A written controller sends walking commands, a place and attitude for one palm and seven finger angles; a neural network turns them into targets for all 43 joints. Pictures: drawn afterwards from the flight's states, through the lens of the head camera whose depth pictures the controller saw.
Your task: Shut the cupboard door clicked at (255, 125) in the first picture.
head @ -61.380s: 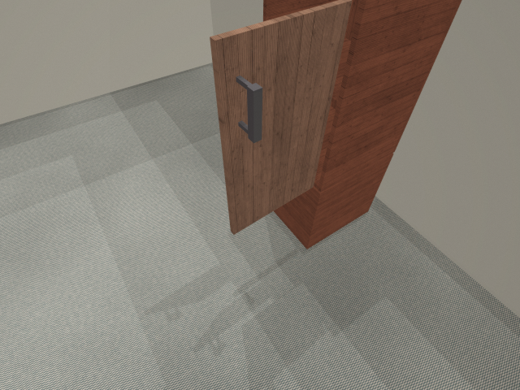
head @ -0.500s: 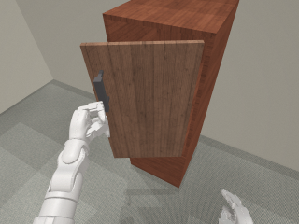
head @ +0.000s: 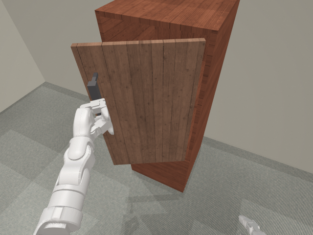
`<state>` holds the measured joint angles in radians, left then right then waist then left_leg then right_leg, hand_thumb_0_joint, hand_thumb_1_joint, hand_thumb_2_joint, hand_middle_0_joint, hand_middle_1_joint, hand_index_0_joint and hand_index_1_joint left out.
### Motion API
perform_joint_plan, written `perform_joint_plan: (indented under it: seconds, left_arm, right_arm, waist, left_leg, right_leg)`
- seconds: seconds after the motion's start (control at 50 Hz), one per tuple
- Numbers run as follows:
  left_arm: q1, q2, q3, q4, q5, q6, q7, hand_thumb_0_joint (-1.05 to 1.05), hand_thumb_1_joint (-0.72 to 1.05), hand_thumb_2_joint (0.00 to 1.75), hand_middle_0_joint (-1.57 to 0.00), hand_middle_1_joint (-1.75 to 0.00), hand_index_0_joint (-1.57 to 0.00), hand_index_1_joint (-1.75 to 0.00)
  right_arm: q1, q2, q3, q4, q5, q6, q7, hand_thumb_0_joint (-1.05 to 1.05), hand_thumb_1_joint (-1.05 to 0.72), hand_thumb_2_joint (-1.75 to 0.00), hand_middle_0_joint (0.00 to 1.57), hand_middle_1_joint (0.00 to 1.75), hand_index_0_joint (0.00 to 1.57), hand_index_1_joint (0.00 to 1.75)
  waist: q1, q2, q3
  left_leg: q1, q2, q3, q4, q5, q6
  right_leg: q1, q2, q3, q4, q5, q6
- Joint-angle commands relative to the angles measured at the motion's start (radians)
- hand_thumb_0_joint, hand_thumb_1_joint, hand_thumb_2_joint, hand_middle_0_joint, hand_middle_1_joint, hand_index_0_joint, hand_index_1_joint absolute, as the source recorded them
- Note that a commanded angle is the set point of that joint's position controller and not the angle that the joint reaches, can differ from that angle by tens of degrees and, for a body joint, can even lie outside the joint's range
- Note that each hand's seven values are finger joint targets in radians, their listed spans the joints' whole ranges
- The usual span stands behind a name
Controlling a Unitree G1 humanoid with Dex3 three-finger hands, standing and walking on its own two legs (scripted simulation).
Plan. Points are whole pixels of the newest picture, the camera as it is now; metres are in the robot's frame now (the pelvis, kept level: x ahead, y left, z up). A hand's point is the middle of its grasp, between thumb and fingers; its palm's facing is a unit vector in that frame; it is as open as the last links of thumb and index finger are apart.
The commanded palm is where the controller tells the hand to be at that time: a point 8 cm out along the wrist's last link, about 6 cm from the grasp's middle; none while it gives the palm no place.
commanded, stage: bring the fist close to the handle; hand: left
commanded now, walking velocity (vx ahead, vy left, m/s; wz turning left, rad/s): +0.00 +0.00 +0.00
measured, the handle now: (98, 95) +0.46 +0.19 +0.12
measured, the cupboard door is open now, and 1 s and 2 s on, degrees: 29 20 5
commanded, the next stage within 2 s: push the door shut along its arc in 0.08 s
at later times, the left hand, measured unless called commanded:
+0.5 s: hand (110, 111) +0.39 +0.14 +0.13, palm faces +0.02 -1.00 -0.01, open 3.1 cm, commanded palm +0.37 +0.19 +0.12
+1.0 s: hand (111, 100) +0.44 +0.15 +0.13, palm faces -0.10 -1.00 -0.03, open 3.1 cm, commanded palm +0.44 +0.18 +0.12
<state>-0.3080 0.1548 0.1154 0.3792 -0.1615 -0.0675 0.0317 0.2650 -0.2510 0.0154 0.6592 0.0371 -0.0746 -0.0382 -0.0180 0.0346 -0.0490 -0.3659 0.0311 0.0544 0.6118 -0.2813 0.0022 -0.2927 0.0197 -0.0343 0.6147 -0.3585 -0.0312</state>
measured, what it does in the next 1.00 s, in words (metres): stands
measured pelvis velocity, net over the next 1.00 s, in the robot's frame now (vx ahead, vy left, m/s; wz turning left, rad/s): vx -0.03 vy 0.01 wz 0.04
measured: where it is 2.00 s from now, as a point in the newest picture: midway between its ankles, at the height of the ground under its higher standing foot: outside the picture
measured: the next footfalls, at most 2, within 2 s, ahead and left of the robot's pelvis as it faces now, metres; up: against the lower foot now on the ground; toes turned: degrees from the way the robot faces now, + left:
none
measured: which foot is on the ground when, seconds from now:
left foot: down 0.00-1.00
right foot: down 0.00-1.00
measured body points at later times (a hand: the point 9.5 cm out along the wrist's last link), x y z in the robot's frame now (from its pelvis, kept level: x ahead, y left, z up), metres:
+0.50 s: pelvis -0.01 +0.00 +0.00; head +0.00 -0.01 +0.45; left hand +0.38 +0.19 +0.13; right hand +0.14 -0.24 -0.10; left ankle +0.02 +0.12 -0.73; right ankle -0.02 -0.10 -0.73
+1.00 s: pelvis -0.03 +0.01 -0.01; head +0.01 +0.02 +0.43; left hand +0.44 +0.20 +0.13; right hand +0.03 -0.25 -0.13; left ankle +0.02 +0.12 -0.73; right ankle -0.02 -0.10 -0.73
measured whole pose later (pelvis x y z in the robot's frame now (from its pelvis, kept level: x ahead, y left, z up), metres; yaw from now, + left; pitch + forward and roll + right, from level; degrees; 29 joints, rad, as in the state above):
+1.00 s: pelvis -0.03 +0.01 -0.01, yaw +2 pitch +8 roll -1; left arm -0.91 0.33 0.12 1.11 -0.19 -0.25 -0.18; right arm 0.35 -0.28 0.02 0.74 0.04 -0.11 -0.04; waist -0.10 0.03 -0.05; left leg -0.60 0.01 0.02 0.73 -0.27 0.02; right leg -0.50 0.00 -0.07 0.72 -0.36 -0.02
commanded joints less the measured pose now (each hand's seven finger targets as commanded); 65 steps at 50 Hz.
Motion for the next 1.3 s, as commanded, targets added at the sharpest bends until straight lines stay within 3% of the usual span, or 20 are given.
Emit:
perform_joint_plan:
  seconds: [0.0,0.08,0.12,0.18,0.2,0.3,0.34,0.4,0.44,0.5,0.52,0.62,0.66,0.72,0.9,0.98,1.0,1.16,1.22,1.28]
  left_arm:
    - [-0.386,0.166,0.060,-0.253,-0.001,-0.078,0.008,0.00,0.90,0.90,-1.30,-1.50,-1.30,-1.50]
    - [-0.374,0.135,0.037,-0.241,-0.007,-0.068,-0.008,0.00,0.90,0.90,-1.30,-1.50,-1.30,-1.50]
    - [-0.341,0.151,0.056,-0.220,-0.011,-0.061,-0.014,0.00,0.90,0.90,-1.30,-1.50,-1.30,-1.50]
    - [-0.375,0.103,0.001,-0.233,-0.010,-0.053,-0.027,0.00,0.90,0.90,-1.30,-1.50,-1.30,-1.50]
    - [-0.407,0.139,0.021,-0.211,-0.007,-0.053,-0.026,0.00,0.90,0.90,-1.30,-1.50,-1.30,-1.50]
    - [-0.583,0.180,0.027,-0.127,-0.010,-0.070,-0.048,0.00,0.90,0.90,-1.30,-1.50,-1.30,-1.50]
    - [-0.626,0.166,0.017,-0.101,-0.012,-0.085,-0.060,0.00,0.90,0.90,-1.30,-1.50,-1.30,-1.50]
    - [-0.601,0.216,0.065,-0.002,-0.014,-0.102,-0.078,0.00,0.90,0.90,-1.30,-1.50,-1.30,-1.50]
    - [-0.627,0.171,0.027,0.027,-0.015,-0.112,-0.096,0.00,0.90,0.90,-1.30,-1.50,-1.30,-1.50]
    - [-0.614,0.225,0.079,0.108,-0.016,-0.119,-0.109,0.00,0.90,0.90,-1.30,-1.50,-1.30,-1.50]
    - [-0.656,0.191,0.041,0.081,-0.018,-0.129,-0.119,0.00,0.90,0.90,-1.30,-1.50,-1.30,-1.50]
    - [-0.816,0.203,0.024,0.174,-0.020,-0.156,-0.145,0.00,0.90,0.90,-1.30,-1.50,-1.30,-1.50]
    - [-0.893,0.227,0.031,0.234,-0.016,-0.168,-0.154,0.00,0.90,0.90,-1.30,-1.50,-1.30,-1.50]
    - [-0.967,0.196,-0.012,0.311,-0.007,-0.187,-0.173,0.00,0.90,0.90,-1.30,-1.50,-1.30,-1.50]
    - [-1.175,0.223,-0.016,0.489,-0.027,-0.245,-0.235,0.00,0.90,0.90,-1.30,-1.50,-1.30,-1.50]
    - [-1.243,0.221,-0.026,0.535,-0.026,-0.248,-0.248,0.00,0.90,0.90,-1.30,-1.50,-1.30,-1.50]
    - [-1.248,0.259,0.006,0.546,-0.027,-0.250,-0.245,0.00,0.90,0.90,-1.30,-1.50,-1.30,-1.50]
    - [-1.349,0.286,0.004,0.626,-0.004,-0.245,-0.268,0.00,0.90,0.90,-1.30,-1.50,-1.30,-1.50]
    - [-1.397,0.359,0.062,0.620,-0.003,-0.244,-0.269,0.00,0.90,0.90,-1.30,-1.50,-1.30,-1.50]
    - [-1.413,0.357,0.066,0.654,0.013,-0.239,-0.264,0.00,0.90,0.90,-1.30,-1.50,-1.30,-1.50]
  right_arm:
    - [-0.100,-0.109,-0.034,-0.155,-0.002,-0.052,-0.008,0.00,-0.90,-0.90,0.20,0.30,0.20,0.30]
    - [-0.111,-0.102,-0.030,-0.156,0.003,-0.048,-0.007,0.00,-0.90,-0.90,0.20,0.30,0.20,0.30]
    - [-0.112,-0.105,-0.031,-0.160,0.004,-0.045,-0.009,0.00,-0.90,-0.90,0.20,0.30,0.20,0.30]
    - [-0.113,-0.100,-0.027,-0.163,0.009,-0.045,-0.008,0.00,-0.90,-0.90,0.20,0.30,0.20,0.30]
    - [-0.108,-0.109,-0.028,-0.157,0.006,-0.043,-0.013,0.00,-0.90,-0.90,0.20,0.30,0.20,0.30]
    - [-0.101,-0.113,-0.021,-0.133,0.006,-0.038,-0.026,0.00,-0.90,-0.90,0.20,0.30,0.20,0.30]
    - [-0.102,-0.107,-0.021,-0.130,0.006,-0.040,-0.025,0.00,-0.90,-0.90,0.20,0.30,0.20,0.30]
    - [-0.071,-0.119,-0.026,-0.119,0.004,-0.037,-0.023,0.00,-0.90,-0.90,0.20,0.30,0.20,0.30]
    - [-0.065,-0.113,-0.025,-0.123,0.008,-0.038,-0.015,0.00,-0.90,-0.90,0.20,0.30,0.20,0.30]
    - [-0.033,-0.128,-0.035,-0.118,0.005,-0.031,-0.010,0.00,-0.90,-0.90,0.20,0.30,0.20,0.30]
    - [-0.038,-0.125,-0.033,-0.126,0.007,-0.032,-0.007,0.00,-0.90,-0.90,0.20,0.30,0.20,0.30]
    - [-0.011,-0.133,-0.038,-0.101,0.011,-0.031,-0.011,0.00,-0.90,-0.90,0.20,0.30,0.20,0.30]
    - [0.009,-0.139,-0.041,-0.082,0.011,-0.033,-0.014,0.00,-0.90,-0.90,0.20,0.30,0.20,0.30]
    - [0.033,-0.142,-0.044,-0.068,0.011,-0.038,-0.013,0.00,-0.90,-0.90,0.20,0.30,0.20,0.30]
    - [0.119,-0.176,-0.051,-0.017,0.002,-0.072,-0.012,0.00,-0.90,-0.90,0.20,0.30,0.20,0.30]
    - [0.139,-0.185,-0.051,-0.005,-0.002,-0.084,-0.009,0.00,-0.90,-0.90,0.20,0.30,0.20,0.30]
    - [0.155,-0.193,-0.052,-0.003,-0.005,-0.085,-0.011,0.00,-0.90,-0.90,0.20,0.30,0.20,0.30]
    - [0.209,-0.205,-0.054,0.020,-0.011,-0.096,-0.009,0.00,-0.90,-0.90,0.20,0.30,0.20,0.30]
    - [0.232,-0.214,-0.054,0.021,-0.019,-0.096,-0.010,0.00,-0.90,-0.90,0.20,0.30,0.20,0.30]
    - [0.251,-0.211,-0.056,0.023,-0.025,-0.094,-0.002,0.00,-0.90,-0.90,0.20,0.30,0.20,0.30]
  waist:
    - [0.012,-0.071,-0.255]
    - [0.008,-0.043,-0.238]
    - [0.015,-0.076,-0.227]
    - [0.002,-0.040,-0.214]
    - [-0.009,-0.070,-0.200]
    - [-0.034,-0.074,-0.190]
    - [-0.029,-0.023,-0.236]
    - [-0.018,-0.064,-0.271]
    - [-0.023,-0.028,-0.272]
    - [-0.020,-0.079,-0.268]
    - [-0.030,-0.071,-0.271]
    - [-0.073,-0.073,-0.214]
    - [-0.083,-0.059,-0.222]
    - [-0.101,-0.014,-0.247]
    - [-0.161,-0.047,-0.297]
    - [-0.175,0.015,-0.304]
    - [-0.174,-0.007,-0.311]
    - [-0.216,0.011,-0.342]
    - [-0.211,0.048,-0.396]
    - [-0.216,0.065,-0.398]
  left_leg:
    - [0.192,-0.029,-0.024,-0.048,0.210,0.035]
    - [0.190,-0.034,-0.017,-0.052,0.201,0.033]
    - [0.177,-0.033,-0.019,-0.056,0.197,0.034]
    - [0.197,-0.031,-0.027,-0.056,0.190,0.032]
    - [0.188,-0.030,-0.029,-0.053,0.174,0.034]
    - [0.184,-0.031,-0.044,-0.052,0.124,0.036]
    - [0.201,-0.035,-0.045,-0.048,0.137,0.031]
    - [0.193,-0.032,-0.049,-0.037,0.187,0.032]
    - [0.190,-0.035,-0.046,-0.033,0.200,0.030]
    - [0.162,-0.033,-0.047,-0.025,0.211,0.032]
    - [0.162,-0.036,-0.044,-0.026,0.211,0.035]
    - [0.139,-0.033,-0.053,-0.022,0.118,0.038]
    - [0.129,-0.034,-0.061,-0.018,0.080,0.036]
    - [0.141,-0.034,-0.072,-0.008,0.063,0.034]
    - [0.111,-0.029,-0.101,0.026,0.011,0.033]
    - [0.109,-0.026,-0.113,0.035,-0.021,0.025]
    - [0.095,-0.026,-0.118,0.037,-0.023,0.027]
    - [0.079,-0.014,-0.135,0.064,-0.026,0.026]
    - [0.085,-0.011,-0.142,0.077,0.024,0.024]
    - [0.087,-0.007,-0.145,0.091,0.041,0.020]
  right_leg:
    - [0.001,-0.005,0.020,-0.101,0.348,0.028]
    - [-0.007,-0.007,0.022,-0.104,0.353,0.028]
    - [0.004,-0.009,0.025,-0.111,0.350,0.030]
    - [-0.026,-0.004,0.013,-0.109,0.329,0.024]
    - [-0.031,-0.006,0.018,-0.117,0.311,0.029]
    - [-0.071,-0.007,0.025,-0.125,0.238,0.028]
    - [-0.067,-0.009,0.024,-0.110,0.253,0.021]
    - [-0.041,-0.006,0.019,-0.094,0.312,0.019]
    - [-0.053,-0.007,0.016,-0.082,0.334,0.017]
    - [-0.049,-0.003,0.013,-0.076,0.348,0.019]
    - [-0.052,-0.005,0.016,-0.073,0.361,0.021]
    - [-0.138,0.001,0.018,-0.089,0.245,0.024]
    - [-0.166,0.002,0.020,-0.087,0.194,0.021]
    - [-0.211,0.002,0.014,-0.074,0.159,0.016]
    - [-0.304,0.009,0.007,-0.038,0.095,0.015]
    - [-0.366,0.011,0.006,-0.021,0.064,0.011]
    - [-0.362,0.011,0.002,-0.015,0.060,0.010]
    - [-0.438,0.015,0.004,0.008,0.049,0.013]
    - [-0.433,0.016,0.003,0.029,0.075,0.010]
    - [-0.463,0.019,-0.002,0.038,0.081,0.010]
